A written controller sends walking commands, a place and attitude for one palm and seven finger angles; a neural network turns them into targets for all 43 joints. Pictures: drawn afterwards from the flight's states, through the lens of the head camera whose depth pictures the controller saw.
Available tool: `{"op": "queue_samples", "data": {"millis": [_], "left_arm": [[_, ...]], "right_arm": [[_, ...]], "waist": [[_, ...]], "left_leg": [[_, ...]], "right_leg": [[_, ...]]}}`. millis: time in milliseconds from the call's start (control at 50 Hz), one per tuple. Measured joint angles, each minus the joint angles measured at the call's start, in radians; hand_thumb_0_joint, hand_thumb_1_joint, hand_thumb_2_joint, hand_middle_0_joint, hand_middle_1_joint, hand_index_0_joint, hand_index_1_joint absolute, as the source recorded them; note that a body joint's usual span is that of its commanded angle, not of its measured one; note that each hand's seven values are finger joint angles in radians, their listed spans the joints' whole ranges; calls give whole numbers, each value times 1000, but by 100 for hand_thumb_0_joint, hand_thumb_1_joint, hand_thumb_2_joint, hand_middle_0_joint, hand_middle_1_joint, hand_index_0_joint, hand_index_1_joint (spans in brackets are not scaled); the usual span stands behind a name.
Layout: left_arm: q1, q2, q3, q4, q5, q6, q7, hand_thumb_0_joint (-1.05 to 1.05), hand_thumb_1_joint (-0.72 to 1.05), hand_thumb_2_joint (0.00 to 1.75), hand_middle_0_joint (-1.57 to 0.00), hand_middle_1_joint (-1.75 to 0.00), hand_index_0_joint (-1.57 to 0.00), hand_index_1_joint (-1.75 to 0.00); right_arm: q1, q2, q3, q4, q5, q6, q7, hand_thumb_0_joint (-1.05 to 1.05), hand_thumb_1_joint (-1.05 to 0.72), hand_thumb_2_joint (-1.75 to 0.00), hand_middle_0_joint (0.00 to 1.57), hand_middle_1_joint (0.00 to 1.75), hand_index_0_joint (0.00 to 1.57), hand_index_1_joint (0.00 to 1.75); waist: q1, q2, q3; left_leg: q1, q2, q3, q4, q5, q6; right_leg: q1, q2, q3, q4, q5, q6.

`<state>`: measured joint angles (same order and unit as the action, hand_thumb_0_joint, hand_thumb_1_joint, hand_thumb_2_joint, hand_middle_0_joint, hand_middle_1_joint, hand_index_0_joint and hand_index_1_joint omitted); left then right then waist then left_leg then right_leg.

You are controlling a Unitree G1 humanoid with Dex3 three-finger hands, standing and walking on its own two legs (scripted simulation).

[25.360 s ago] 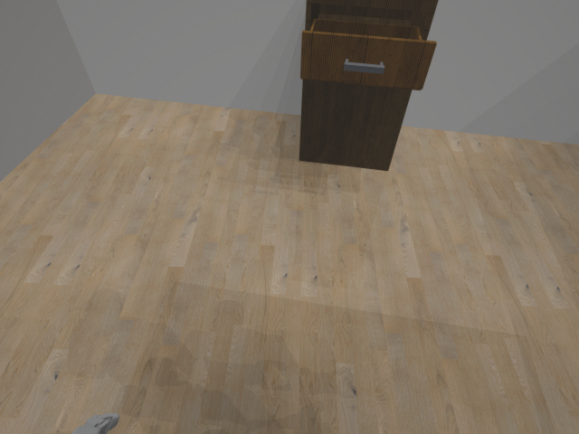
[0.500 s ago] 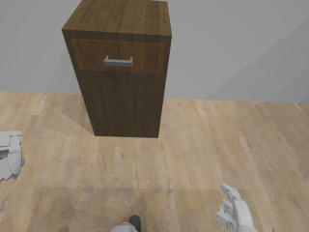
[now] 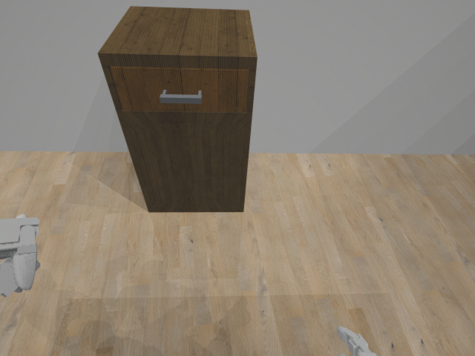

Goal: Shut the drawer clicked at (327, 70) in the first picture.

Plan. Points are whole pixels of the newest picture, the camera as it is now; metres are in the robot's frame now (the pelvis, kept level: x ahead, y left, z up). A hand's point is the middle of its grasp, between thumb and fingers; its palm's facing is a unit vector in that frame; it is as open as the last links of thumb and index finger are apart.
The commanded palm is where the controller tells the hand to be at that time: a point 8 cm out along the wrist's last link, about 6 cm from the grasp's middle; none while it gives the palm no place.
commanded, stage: stop stepping back and stand still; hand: left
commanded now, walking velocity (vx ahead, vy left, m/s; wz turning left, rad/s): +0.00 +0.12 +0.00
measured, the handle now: (181, 95) +0.91 +0.21 -0.05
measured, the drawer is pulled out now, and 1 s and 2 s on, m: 0.00 0.00 0.00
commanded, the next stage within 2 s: let the arm hang, fingers relaxed in 1.38 s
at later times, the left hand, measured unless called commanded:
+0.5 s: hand (38, 243) +0.21 +0.25 +0.17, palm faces +0.40 -0.79 -0.46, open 3.3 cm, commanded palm +0.15 +0.29 +0.19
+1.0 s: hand (17, 252) +0.21 +0.27 +0.16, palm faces +0.37 -0.81 -0.45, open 3.3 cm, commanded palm +0.15 +0.31 +0.19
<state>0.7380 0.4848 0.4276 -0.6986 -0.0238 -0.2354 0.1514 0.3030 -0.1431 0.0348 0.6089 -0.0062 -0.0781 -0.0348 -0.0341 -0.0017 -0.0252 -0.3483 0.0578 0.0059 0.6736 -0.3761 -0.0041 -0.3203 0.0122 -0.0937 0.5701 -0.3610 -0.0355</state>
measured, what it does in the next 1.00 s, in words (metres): stands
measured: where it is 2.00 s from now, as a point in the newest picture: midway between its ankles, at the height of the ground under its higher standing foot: outside the picture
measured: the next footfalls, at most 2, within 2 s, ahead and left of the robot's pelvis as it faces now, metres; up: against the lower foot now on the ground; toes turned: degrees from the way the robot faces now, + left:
none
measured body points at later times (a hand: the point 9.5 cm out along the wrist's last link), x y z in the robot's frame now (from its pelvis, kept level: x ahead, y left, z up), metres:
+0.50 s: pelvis +0.03 +0.00 +0.01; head +0.05 +0.00 +0.46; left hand +0.19 +0.29 +0.20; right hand +0.22 -0.22 -0.07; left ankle +0.04 +0.12 -0.73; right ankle +0.03 -0.10 -0.73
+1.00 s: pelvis +0.03 +0.03 +0.01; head +0.05 +0.03 +0.46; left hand +0.18 +0.31 +0.19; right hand +0.20 -0.20 -0.07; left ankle +0.04 +0.12 -0.73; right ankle +0.03 -0.10 -0.73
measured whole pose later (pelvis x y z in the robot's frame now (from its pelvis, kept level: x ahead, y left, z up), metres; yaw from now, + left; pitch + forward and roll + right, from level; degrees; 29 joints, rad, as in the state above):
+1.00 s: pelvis +0.03 +0.03 +0.01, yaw +2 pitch +0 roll -1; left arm 0.65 0.37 0.35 -0.55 -0.04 -0.19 0.15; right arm 0.20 -0.20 0.01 0.60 0.01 -0.06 -0.07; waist -0.01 0.00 0.03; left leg -0.25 0.02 0.07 0.47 -0.22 0.03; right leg -0.19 -0.01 -0.07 0.42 -0.23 0.01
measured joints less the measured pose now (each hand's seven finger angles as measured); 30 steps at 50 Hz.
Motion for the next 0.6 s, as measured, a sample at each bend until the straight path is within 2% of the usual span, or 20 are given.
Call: {"op": "queue_samples", "data": {"millis": [20, 40, 80, 120, 160, 200, 260, 300, 360, 420, 540, 600], "left_arm": [[-26, -8, -2, 31, -3, 3, -1, 1, 89, 90, -141, -160, -141, -160], [-60, -23, -9, 68, -6, 6, -4, 1, 89, 90, -141, -160, -141, -160], [-115, -59, -20, 137, -5, 19, -2, 1, 89, 90, -141, -160, -141, -160], [-127, -99, -25, 175, -7, 32, 4, 1, 89, 90, -141, -160, -141, -160], [-115, -133, -38, 173, -8, 38, 9, 1, 89, 90, -141, -160, -141, -160], [-110, -152, -65, 143, -6, 31, 7, 2, 89, 90, -141, -160, -141, -160], [-126, -144, -88, 114, 6, 17, 2, 2, 89, 90, -141, -160, -141, -160], [-133, -122, -77, 107, 15, 8, 0, 2, 89, 90, -141, -160, -141, -160], [-144, -100, -50, 113, 14, -5, 3, 2, 89, 90, -141, -160, -141, -160], [-128, -97, -36, 118, -3, -8, 3, 2, 89, 90, -141, -160, -141, -160], [-95, -122, -76, 145, -16, 25, -7, 2, 89, 90, -141, -160, -140, -160], [-85, -116, -85, 138, -16, 39, -10, 2, 89, 90, -141, -160, -140, -160]], "right_arm": [[-19, -11, -8, 16, 1, 12, -4, 1, -90, -90, 20, 30, 20, 30], [-37, -25, -17, 36, 1, 21, -8, 1, -90, -90, 20, 30, 20, 30], [-56, -49, -30, 73, 4, 31, -11, 1, -90, -90, 20, 30, 20, 30], [-57, -64, -37, 84, 7, 33, -17, 1, -91, -90, 20, 30, 20, 30], [-52, -78, -40, 76, 7, 20, -27, 1, -91, -90, 20, 30, 20, 30], [-48, -98, -48, 56, 4, -3, -39, 1, -91, -90, 20, 30, 20, 30], [-64, -91, -53, 47, 4, -23, -47, 1, -91, -90, 20, 30, 20, 30], [-71, -78, -47, 30, 6, -35, -47, 1, -91, -90, 20, 30, 20, 30], [-90, -65, -38, 7, 11, -45, -37, 1, -91, -90, 20, 30, 20, 30], [-115, -56, -31, -3, 15, -37, -22, 1, -91, -90, 20, 30, 20, 30], [-131, -49, -24, 0, 16, -3, -21, 1, -91, -90, 20, 30, 20, 30], [-128, -47, -21, -7, 16, 5, -28, 1, -91, -90, 20, 30, 20, 30]], "waist": [[9, 13, 12], [13, 27, 27], [18, 33, 35], [23, 18, 24], [17, 5, 17], [10, 11, 19], [28, -26, 37], [28, -38, 37], [28, -14, 46], [28, 10, 51], [30, 12, 59], [33, 4, 66]], "left_leg": [[-34, -6, -7, 86, -37, 6], [-64, -12, -12, 170, -42, 8], [-95, -27, 3, 254, -37, 12], [-74, -30, 35, 200, -19, 18], [-15, -25, 55, 58, 25, 25], [38, -17, 42, -76, 90, 32], [52, -32, 53, -77, 119, 16], [59, -38, 51, -100, 120, 9], [60, -26, 37, -121, 128, 1], [52, -10, 34, -120, 125, -4], [84, -22, 50, -159, 126, 3], [98, -27, 56, -175, 129, 8]], "right_leg": [[-7, 0, -3, 7, 81, -10], [-4, -2, -11, 18, 107, -14], [16, -15, -18, 19, 98, -10], [32, -29, -11, 10, 85, -4], [47, -36, -13, 11, 74, 1], [49, -32, -31, 38, 52, 9], [55, -40, -5, 57, 31, 24], [61, -32, 11, 39, 38, 26], [81, -14, 0, -17, 62, 4], [88, 3, -2, -53, 78, -2], [110, -7, 14, -79, 79, 11], [121, -12, 19, -90, 81, 17]]}}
